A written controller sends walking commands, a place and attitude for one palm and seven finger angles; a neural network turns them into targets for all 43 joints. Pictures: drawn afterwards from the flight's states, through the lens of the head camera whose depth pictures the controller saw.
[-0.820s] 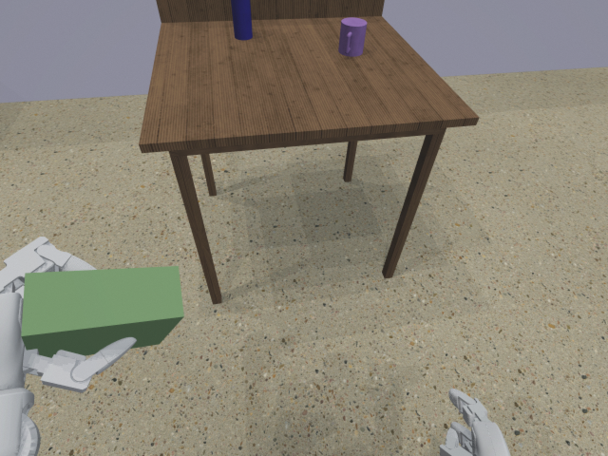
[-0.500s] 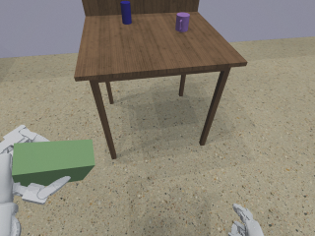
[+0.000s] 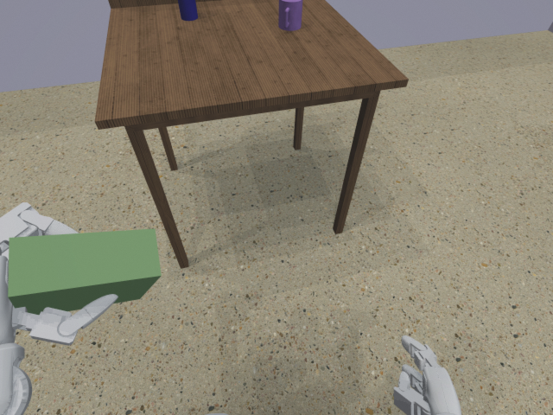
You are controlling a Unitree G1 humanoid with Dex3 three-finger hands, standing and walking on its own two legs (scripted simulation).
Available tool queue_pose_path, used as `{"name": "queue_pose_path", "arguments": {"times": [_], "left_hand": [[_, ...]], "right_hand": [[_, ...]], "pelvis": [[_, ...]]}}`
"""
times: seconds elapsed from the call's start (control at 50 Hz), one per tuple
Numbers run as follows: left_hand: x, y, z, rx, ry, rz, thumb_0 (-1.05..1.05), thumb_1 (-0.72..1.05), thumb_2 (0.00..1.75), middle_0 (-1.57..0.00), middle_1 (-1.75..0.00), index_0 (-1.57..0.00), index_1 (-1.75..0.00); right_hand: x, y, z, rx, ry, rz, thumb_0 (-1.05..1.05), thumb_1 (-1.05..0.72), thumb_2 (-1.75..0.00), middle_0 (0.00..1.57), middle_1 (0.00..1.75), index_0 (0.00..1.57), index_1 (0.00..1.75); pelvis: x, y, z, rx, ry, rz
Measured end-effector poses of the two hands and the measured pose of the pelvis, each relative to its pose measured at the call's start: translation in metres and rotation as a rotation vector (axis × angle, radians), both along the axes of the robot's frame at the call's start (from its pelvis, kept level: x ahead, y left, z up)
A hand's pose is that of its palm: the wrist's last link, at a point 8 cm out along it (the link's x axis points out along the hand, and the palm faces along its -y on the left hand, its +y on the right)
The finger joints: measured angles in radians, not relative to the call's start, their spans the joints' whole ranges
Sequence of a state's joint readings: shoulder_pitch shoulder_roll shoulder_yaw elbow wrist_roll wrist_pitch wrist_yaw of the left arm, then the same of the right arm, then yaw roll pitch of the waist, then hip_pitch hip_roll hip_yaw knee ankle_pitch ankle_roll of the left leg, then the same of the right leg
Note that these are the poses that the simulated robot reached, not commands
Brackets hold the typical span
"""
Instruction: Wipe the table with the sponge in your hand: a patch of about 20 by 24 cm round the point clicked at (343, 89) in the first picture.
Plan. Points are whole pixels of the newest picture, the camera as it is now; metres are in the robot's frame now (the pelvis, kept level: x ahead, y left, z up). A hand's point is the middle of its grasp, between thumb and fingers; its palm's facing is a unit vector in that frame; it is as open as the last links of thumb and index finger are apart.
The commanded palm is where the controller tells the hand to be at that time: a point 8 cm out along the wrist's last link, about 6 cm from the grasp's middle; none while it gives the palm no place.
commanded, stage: walk to a spot facing it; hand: left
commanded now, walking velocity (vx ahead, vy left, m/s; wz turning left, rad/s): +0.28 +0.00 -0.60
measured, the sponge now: (108, 271) +0.23 +0.21 +0.15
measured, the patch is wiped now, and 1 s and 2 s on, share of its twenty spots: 0.00 0.00 0.00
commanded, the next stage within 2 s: turn to face it in 0.84 s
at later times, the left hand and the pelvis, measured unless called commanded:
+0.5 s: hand (190, 193) +0.33 +0.14 +0.18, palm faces +0.17 -0.89 -0.42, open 9.5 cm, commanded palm +0.28 +0.19 +0.20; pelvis +0.06 -0.04 +0.01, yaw -15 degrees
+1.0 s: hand (325, 117) +0.46 -0.02 +0.21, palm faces +0.04 -0.82 -0.58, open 9.5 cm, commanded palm +0.43 +0.05 +0.20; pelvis +0.18 -0.16 +0.01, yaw -20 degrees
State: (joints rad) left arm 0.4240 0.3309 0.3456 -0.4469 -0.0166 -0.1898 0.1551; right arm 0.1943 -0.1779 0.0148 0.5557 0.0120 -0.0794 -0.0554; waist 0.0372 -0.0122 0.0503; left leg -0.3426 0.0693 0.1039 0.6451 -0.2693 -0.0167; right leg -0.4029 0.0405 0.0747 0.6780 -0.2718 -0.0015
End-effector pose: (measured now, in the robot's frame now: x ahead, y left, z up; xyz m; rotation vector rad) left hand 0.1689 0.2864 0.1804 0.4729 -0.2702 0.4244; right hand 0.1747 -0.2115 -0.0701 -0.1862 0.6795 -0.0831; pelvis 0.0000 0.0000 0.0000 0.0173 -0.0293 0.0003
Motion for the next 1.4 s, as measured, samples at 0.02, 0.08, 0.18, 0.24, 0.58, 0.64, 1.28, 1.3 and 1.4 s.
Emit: {"name": "queue_pose_path", "arguments": {"times": [0.02, 0.08, 0.18, 0.24, 0.58, 0.64, 1.28, 1.3, 1.4], "left_hand": [[0.002, -0.006, 0.0, 0.005, 0.0, -0.009, 0.0, -0.44, 0.97, -0.82, -1.32, -0.82, -1.32], [0.009, -0.026, 0.003, 0.031, -0.011, -0.044, 0.0, -0.44, 0.97, -0.82, -1.32, -0.82, -1.32], [0.027, -0.055, 0.008, 0.013, -0.038, -0.108, 0.0, -0.44, 0.97, -0.82, -1.32, -0.82, -1.32], [0.045, -0.063, 0.012, 0.017, -0.009, -0.156, 0.0, -0.44, 0.97, -0.82, -1.33, -0.82, -1.32], [0.162, -0.131, 0.012, 0.056, 0.001, -0.387, 0.0, -0.44, 0.98, -0.82, -1.33, -0.82, -1.32], [0.189, -0.165, 0.014, 0.111, -0.01, -0.443, 0.0, -0.44, 0.98, -0.82, -1.33, -0.82, -1.32], [0.321, -0.251, 0.021, 0.043, -0.096, -0.38, 0.0, -0.44, 0.98, -0.82, -1.33, -0.82, -1.32], [0.315, -0.254, 0.028, 0.064, -0.108, -0.386, 0.0, -0.44, 0.98, -0.82, -1.33, -0.82, -1.32], [0.283, -0.263, 0.054, 0.18, -0.114, -0.322, 0.0, -0.44, 0.98, -0.82, -1.33, -0.82, -1.32]], "right_hand": [[-0.002, -0.003, -0.003, 0.008, 0.0, -0.005, 0.01, -0.9, -0.9, 0.21, 0.3, 0.2, 0.3], [-0.008, -0.015, -0.015, 0.031, 0.007, -0.021, 0.01, -0.9, -0.9, 0.21, 0.3, 0.2, 0.3], [-0.023, -0.042, -0.024, 0.007, 0.092, -0.049, 0.01, -0.9, -0.9, 0.21, 0.3, 0.2, 0.3], [-0.034, -0.056, -0.016, -0.01, 0.138, -0.1, 0.01, -0.91, -0.9, 0.21, 0.3, 0.2, 0.3], [-0.049, -0.092, -0.004, 0.013, 0.115, -0.387, 0.01, -0.91, -0.9, 0.2, 0.3, 0.2, 0.3], [-0.045, -0.105, -0.018, 0.04, 0.142, -0.411, 0.01, -0.9, -0.9, 0.21, 0.3, 0.2, 0.3], [0.181, -0.211, 0.001, 0.014, 0.013, -0.277, 0.01, -0.91, -0.9, 0.2, 0.3, 0.2, 0.3], [0.187, -0.208, 0.003, 0.029, 0.0, -0.258, 0.01, -0.91, -0.9, 0.2, 0.3, 0.2, 0.3], [0.2, -0.209, -0.005, 0.101, -0.012, -0.18, 0.01, -0.9, -0.9, 0.21, 0.3, 0.2, 0.3]], "pelvis": [[0.0, -0.003, -0.002, 0.0, -0.004, -0.01], [0.003, -0.014, -0.007, -0.007, -0.014, -0.034], [0.009, -0.024, -0.004, 0.022, 0.012, -0.069], [0.014, -0.026, 0.007, 0.034, 0.037, -0.102], [0.077, -0.055, 0.013, -0.023, 0.069, -0.316], [0.092, -0.076, 0.006, -0.03, 0.069, -0.352], [0.233, -0.176, -0.001, -0.021, -0.007, -0.25], [0.233, -0.18, 0.0, -0.025, -0.002, -0.244], [0.233, -0.204, 0.002, -0.035, 0.02, -0.208]]}}
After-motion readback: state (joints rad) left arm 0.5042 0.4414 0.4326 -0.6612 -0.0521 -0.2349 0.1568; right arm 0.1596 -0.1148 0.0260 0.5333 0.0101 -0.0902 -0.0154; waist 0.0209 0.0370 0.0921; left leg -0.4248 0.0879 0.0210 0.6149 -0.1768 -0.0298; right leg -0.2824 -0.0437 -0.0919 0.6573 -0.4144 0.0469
